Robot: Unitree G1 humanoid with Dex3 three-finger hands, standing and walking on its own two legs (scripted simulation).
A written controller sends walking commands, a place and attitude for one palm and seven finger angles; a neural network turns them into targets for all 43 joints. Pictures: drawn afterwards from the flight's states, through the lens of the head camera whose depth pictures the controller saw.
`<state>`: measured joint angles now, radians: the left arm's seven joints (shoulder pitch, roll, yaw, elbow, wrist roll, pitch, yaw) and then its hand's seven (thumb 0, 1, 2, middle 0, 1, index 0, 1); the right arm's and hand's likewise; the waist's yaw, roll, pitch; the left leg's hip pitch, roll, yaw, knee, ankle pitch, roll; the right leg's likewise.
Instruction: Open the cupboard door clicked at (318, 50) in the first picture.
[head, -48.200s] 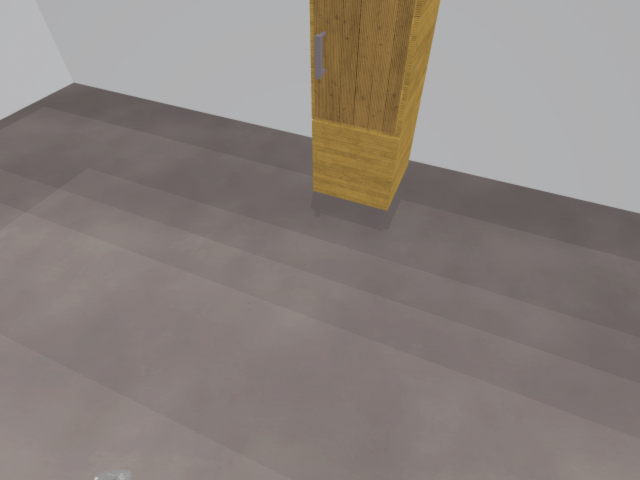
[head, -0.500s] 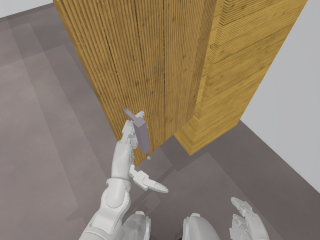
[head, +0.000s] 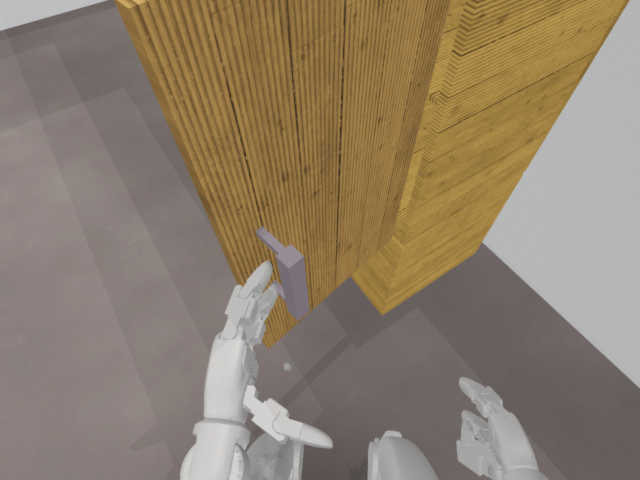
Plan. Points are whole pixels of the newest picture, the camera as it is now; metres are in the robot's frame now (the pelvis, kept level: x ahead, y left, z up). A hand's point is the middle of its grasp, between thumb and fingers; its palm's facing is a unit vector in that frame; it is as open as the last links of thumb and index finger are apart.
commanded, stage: slide the hand sideways off the handle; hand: left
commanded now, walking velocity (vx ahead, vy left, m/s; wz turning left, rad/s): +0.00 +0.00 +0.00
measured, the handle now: (283, 275) +0.36 +0.07 +0.03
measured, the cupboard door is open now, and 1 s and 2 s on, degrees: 100 100 100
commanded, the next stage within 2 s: draw the hand back to the body in 0.52 s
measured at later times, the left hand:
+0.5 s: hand (248, 400) +0.21 +0.09 +0.03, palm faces +0.00 -1.00 -0.01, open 16.3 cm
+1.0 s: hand (189, 396) +0.20 +0.13 +0.11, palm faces +0.00 -1.00 -0.06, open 16.3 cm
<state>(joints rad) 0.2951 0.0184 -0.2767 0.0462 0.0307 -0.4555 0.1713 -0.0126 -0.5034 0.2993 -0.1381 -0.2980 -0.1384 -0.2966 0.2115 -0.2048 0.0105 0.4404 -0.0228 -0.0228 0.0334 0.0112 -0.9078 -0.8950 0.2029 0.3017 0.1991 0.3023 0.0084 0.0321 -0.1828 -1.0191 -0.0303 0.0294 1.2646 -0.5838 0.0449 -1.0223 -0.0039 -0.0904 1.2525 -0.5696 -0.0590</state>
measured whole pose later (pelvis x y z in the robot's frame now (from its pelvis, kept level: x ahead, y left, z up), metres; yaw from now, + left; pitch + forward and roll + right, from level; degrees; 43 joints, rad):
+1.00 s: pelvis +0.01 -0.02 +0.03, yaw +1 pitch +14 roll -1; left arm 0.58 0.19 0.00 -0.26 -0.20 -0.33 -0.12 -0.01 -0.50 0.30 -0.15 -0.30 -0.15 -0.30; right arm 0.27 -0.23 0.03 0.40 0.03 -0.06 -0.06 0.01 -0.91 -0.89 0.20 0.30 0.20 0.30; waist 0.01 0.05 -0.17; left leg -0.84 -0.01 -0.01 1.13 -0.54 0.02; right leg -0.83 0.02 -0.12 1.09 -0.52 -0.08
